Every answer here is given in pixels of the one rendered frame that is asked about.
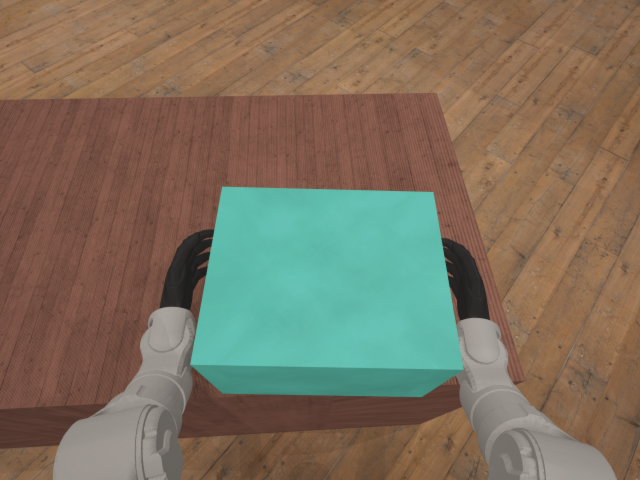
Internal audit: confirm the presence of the robot left upper arm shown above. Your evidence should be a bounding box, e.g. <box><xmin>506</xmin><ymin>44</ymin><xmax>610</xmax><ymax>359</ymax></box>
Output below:
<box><xmin>56</xmin><ymin>404</ymin><xmax>183</xmax><ymax>480</ymax></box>

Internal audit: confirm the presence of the pedestal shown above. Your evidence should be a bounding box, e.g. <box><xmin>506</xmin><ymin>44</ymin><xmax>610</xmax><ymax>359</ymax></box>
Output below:
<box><xmin>0</xmin><ymin>93</ymin><xmax>526</xmax><ymax>449</ymax></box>

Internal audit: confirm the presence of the robot right upper arm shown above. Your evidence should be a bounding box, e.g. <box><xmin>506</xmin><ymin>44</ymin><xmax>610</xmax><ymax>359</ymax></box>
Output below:
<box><xmin>488</xmin><ymin>428</ymin><xmax>616</xmax><ymax>480</ymax></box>

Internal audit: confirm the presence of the robot right hand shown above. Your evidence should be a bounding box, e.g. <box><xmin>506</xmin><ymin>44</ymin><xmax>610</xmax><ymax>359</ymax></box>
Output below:
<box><xmin>441</xmin><ymin>238</ymin><xmax>490</xmax><ymax>321</ymax></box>

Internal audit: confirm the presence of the robot left forearm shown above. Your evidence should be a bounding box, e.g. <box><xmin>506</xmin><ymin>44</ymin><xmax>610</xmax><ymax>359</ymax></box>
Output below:
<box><xmin>53</xmin><ymin>307</ymin><xmax>196</xmax><ymax>480</ymax></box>

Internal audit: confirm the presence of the robot right forearm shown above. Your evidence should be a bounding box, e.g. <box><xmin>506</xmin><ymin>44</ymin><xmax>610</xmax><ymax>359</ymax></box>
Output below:
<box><xmin>455</xmin><ymin>318</ymin><xmax>617</xmax><ymax>480</ymax></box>

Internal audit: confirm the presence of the carton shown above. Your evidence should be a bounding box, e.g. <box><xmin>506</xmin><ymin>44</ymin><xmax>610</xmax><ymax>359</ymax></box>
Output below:
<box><xmin>190</xmin><ymin>187</ymin><xmax>464</xmax><ymax>397</ymax></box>

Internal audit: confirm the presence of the robot left hand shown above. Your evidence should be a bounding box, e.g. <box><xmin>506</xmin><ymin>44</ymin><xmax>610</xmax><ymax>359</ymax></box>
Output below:
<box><xmin>160</xmin><ymin>230</ymin><xmax>214</xmax><ymax>310</ymax></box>

